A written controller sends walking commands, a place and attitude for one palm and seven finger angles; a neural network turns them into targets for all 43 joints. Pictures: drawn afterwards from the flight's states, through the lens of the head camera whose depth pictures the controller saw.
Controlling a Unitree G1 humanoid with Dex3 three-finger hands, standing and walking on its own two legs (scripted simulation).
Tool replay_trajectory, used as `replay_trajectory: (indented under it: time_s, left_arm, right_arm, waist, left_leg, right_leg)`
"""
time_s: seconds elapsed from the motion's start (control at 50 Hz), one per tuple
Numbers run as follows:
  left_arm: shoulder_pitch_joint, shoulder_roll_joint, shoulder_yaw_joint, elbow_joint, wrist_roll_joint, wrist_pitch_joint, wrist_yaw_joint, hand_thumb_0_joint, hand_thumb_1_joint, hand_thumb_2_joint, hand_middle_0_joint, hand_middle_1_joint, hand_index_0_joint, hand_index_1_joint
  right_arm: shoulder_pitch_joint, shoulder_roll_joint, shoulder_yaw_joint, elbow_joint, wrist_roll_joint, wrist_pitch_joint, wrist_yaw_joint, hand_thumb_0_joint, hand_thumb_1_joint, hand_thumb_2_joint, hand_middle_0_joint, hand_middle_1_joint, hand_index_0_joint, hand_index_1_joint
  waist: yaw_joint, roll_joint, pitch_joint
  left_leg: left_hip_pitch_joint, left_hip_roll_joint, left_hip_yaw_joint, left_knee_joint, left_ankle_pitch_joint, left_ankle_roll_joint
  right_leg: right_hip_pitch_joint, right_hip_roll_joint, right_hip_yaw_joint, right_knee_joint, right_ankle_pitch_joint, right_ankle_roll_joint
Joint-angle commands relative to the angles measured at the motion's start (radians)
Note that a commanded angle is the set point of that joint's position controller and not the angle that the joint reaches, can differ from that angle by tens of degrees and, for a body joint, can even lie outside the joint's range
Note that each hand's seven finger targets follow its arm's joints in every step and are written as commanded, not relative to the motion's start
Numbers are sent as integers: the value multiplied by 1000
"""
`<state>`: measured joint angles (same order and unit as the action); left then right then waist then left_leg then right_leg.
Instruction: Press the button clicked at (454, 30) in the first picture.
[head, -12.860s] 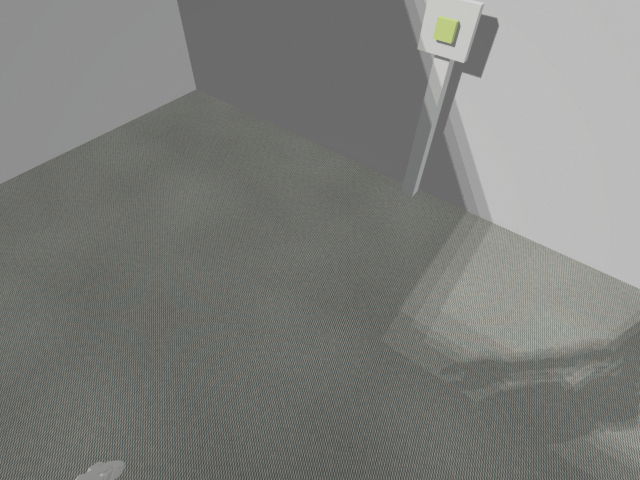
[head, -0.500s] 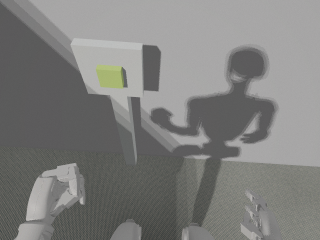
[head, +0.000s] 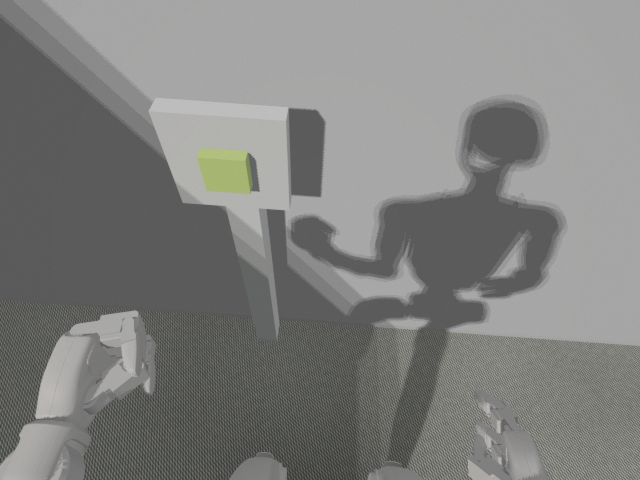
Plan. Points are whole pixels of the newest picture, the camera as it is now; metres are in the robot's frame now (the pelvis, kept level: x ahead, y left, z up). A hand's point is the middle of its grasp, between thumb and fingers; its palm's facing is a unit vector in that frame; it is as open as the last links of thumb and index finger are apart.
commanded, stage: raise the hand and make a fist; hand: left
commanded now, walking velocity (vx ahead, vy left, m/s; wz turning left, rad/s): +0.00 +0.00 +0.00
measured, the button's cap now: (227, 170) +0.52 +0.17 +0.06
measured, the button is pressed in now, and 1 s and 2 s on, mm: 0 0 0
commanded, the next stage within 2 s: aim a knuckle at the button in 0.38 s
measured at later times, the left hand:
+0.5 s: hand (155, 375) +0.22 +0.19 +0.05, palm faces +0.00 -1.00 -0.06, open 3.1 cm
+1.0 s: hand (186, 304) +0.31 +0.18 +0.04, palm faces +0.00 -1.00 -0.04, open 3.1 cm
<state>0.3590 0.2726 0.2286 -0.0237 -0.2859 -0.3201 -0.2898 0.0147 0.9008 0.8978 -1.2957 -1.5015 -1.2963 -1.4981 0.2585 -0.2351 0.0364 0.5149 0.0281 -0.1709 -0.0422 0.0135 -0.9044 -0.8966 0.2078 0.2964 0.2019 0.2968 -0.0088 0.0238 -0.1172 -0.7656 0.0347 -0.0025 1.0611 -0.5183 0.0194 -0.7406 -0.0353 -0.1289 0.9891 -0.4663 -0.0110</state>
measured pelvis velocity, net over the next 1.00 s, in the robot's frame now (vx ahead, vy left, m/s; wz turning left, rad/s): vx -0.01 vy -0.01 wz -0.01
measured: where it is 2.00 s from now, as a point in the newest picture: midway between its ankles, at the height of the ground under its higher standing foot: outside the picture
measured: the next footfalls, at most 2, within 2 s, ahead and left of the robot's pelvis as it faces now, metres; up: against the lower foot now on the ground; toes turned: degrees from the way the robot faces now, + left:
none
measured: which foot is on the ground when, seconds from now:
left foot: down 0.00-1.00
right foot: down 0.00-1.00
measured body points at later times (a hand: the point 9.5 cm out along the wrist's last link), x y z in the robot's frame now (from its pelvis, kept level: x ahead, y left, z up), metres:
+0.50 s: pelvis +0.00 -0.01 +0.00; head +0.05 -0.01 +0.45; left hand +0.21 +0.25 +0.06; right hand +0.17 -0.25 -0.07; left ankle +0.00 +0.10 -0.67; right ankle +0.01 -0.12 -0.67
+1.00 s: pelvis -0.01 -0.01 +0.00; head +0.07 -0.01 +0.44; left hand +0.30 +0.24 +0.05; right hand +0.14 -0.26 -0.09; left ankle +0.00 +0.10 -0.67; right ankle +0.01 -0.12 -0.67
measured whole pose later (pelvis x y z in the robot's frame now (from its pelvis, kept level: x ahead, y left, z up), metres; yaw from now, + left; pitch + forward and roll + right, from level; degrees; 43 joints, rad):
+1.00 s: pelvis -0.01 -0.01 +0.00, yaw -1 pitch +14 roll -1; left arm -0.02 0.28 0.24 0.32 -0.25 -0.35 -0.26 0.01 0.90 0.90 -1.30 -1.50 -1.30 -1.50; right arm 0.27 -0.26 0.03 0.56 0.03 -0.15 -0.04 0.01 -0.91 -0.90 0.21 0.30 0.20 0.30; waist -0.04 0.01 -0.11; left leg -0.80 0.04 0.01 1.04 -0.50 0.00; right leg -0.79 -0.03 -0.11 1.01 -0.46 -0.03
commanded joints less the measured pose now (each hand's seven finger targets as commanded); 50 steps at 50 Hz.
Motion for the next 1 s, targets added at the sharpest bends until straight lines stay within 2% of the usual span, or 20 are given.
replay_trajectory:
  time_s: [0.0,0.02,0.1,0.14,0.26,0.32,0.34,0.4,0.46,0.5,0.52,0.56,0.6,0.66,0.72,0.78,0.82,0.88,0.92,0.98]
  left_arm:
    - [-39,111,75,-170,-32,-62,-8,0,900,900,-1300,-1500,-1300,-1500]
    - [-37,119,74,-160,-30,-63,-10,0,900,900,-1300,-1500,-1300,-1500]
    - [-42,119,73,-177,-23,-81,-3,0,900,900,-1300,-1500,-1300,-1500]
    - [-45,127,82,-174,-23,-90,1,0,900,900,-1300,-1500,-1300,-1500]
    - [-55,125,78,-167,-24,-106,-1,0,900,900,-1300,-1500,-1300,-1500]
    - [-60,120,69,-143,-25,-103,-5,0,900,900,-1300,-1500,-1300,-1500]
    - [-75,126,69,-163,-22,-106,-8,0,900,900,-1300,-1500,-1300,-1500]
    - [-67,121,70,-176,-24,-109,-7,0,900,900,-1300,-1500,-1300,-1500]
    - [-63,120,74,-145,-29,-100,-10,0,900,900,-1300,-1500,-1300,-1500]
    - [-157,121,57,-150,-22,-107,-10,0,900,900,-1300,-1500,-1300,-1500]
    - [-195,125,50,-131,-23,-106,-12,0,900,900,-1300,-1500,-1300,-1500]
    - [-259,133,59,-91,-20,-107,-14,0,900,900,-1300,-1500,-1300,-1500]
    - [-304,138,63,-48,-14,-104,-17,0,900,900,-1300,-1500,-1300,-1500]
    - [-332,136,51,-45,-12,-91,-20,0,900,900,-1300,-1500,-1300,-1500]
    - [-372,167,77,13,-7,-74,-9,0,900,900,-1300,-1500,-1300,-1500]
    - [-420,160,84,51,0,-66,9,0,900,900,-1300,-1500,-1300,-1500]
    - [-415,167,96,84,1,-66,16,0,900,900,-1300,-1500,-1300,-1500]
    - [-492,150,78,116,12,-78,23,0,900,900,-1300,-1500,-1300,-1500]
    - [-545,159,79,159,15,-88,26,0,900,900,-1300,-1500,-1300,-1500]
    - [-657,147,52,181,31,-104,25,0,900,900,-1300,-1500,-1300,-1500]
  right_arm:
    - [-36,-138,-69,-154,4,-62,-12,0,-900,-900,200,300,200,300]
    - [-41,-141,-69,-153,3,-61,-11,0,-900,-900,200,300,200,300]
    - [-34,-141,-74,-152,3,-67,-7,0,-900,-900,200,300,200,300]
    - [-37,-142,-75,-150,1,-64,-7,0,-900,-900,200,300,200,300]
    - [-36,-140,-76,-151,3,-60,-9,0,-900,-900,200,300,200,300]
    - [-42,-140,-73,-151,3,-57,-11,0,-900,-900,200,300,200,300]
    - [-44,-142,-72,-153,4,-58,-11,0,-900,-900,200,300,200,300]
    - [-43,-137,-71,-151,4,-62,-13,0,-900,-900,200,300,200,300]
    - [-42,-136,-68,-150,4,-58,-15,0,-900,-900,200,300,200,300]
    - [-38,-142,-64,-139,3,-63,-18,0,-900,-900,200,300,200,300]
    - [-35,-145,-61,-135,1,-63,-20,0,-900,-900,200,300,200,300]
    - [-34,-149,-60,-124,2,-67,-24,0,-900,-900,200,300,200,300]
    - [-35,-151,-59,-116,5,-72,-26,0,-900,-900,200,300,200,300]
    - [-29,-150,-59,-116,3,-74,-24,0,-900,-900,200,300,200,300]
    - [-25,-154,-58,-109,1,-65,-22,0,-900,-900,200,300,200,300]
    - [-24,-152,-60,-107,0,-53,-16,0,-900,-900,200,300,200,300]
    - [-20,-154,-61,-110,-2,-43,-13,0,-900,-900,200,300,200,300]
    - [-15,-151,-61,-100,-3,-32,-8,0,-900,-900,200,300,200,300]
    - [-9,-157,-64,-91,-2,-25,-10,0,-900,-900,200,300,200,300]
    - [2,-157,-67,-70,-2,-23,-11,0,-900,-900,200,300,200,300]
  waist:
    - [5,34,-193]
    - [3,14,-185]
    - [5,54,-189]
    - [7,23,-196]
    - [3,37,-190]
    - [-3,10,-160]
    - [0,41,-178]
    - [2,48,-188]
    - [-3,14,-173]
    - [-21,35,-169]
    - [-30,4,-155]
    - [-35,8,-167]
    - [-30,22,-174]
    - [-16,55,-247]
    - [-13,13,-243]
    - [-10,28,-246]
    - [-4,-8,-249]
    - [-15,22,-242]
    - [-27,-26,-234]
    - [-38,39,-265]
  left_leg:
    - [117,-37,-33,-194,318,-10]
    - [111,-35,-36,-190,327,-8]
    - [126,-36,-28,-197,317,-11]
    - [119,-36,-31,-194,316,-9]
    - [106,-39,-20,-186,285,-5]
    - [88,-39,-24,-183,261,-2]
    - [95,-40,-23,-184,252,-3]
    - [107,-40,-22,-184,262,-3]
    - [86,-41,-22,-177,254,-1]
    - [86,-40,-25,-168,238,-1]
    - [69,-38,-28,-158,226,2]
    - [53,-40,-26,-147,199,2]
    - [52,-39,-26,-151,197,1]
    - [83,-41,-21,-153,250,2]
    - [67,-37,-23,-156,273,1]
    - [70,-40,-13,-163,283,-2]
    - [59,-39,-12,-162,303,-1]
    - [58,-40,-6,-166,293,-3]
    - [43,-36,-8,-158,278,2]
    - [71,-35,-8,-157,279,-2]
  right_leg:
    - [170,50,49,-132,232,-13]
    - [175,53,50,-129,238,-16]
    - [162,48,52,-132,229,-14]
    - [167,50,54,-127,226,-14]
    - [166,45,72,-139,205,-11]
    - [159,47,75,-147,177,-12]
    - [154,45,79,-147,166,-11]
    - [161,43,78,-148,178,-11]
    - [165,43,84,-153,174,-8]
    - [130,42,83,-147,157,-7]
    - [121,46,89,-145,140,-6]
    - [111,39,103,-152,103,-3]
    - [113,37,104,-150,99,-6]
    - [153,35,102,-135,170,-7]
    - [168,39,101,-127,202,-7]
    - [176,35,100,-125,230,-4]
    - [195,37,101,-122,258,-5]
    - [178,33,101,-121,260,-4]
    - [166,38,108,-123,239,-3]
    - [140,34,104,-112,244,-6]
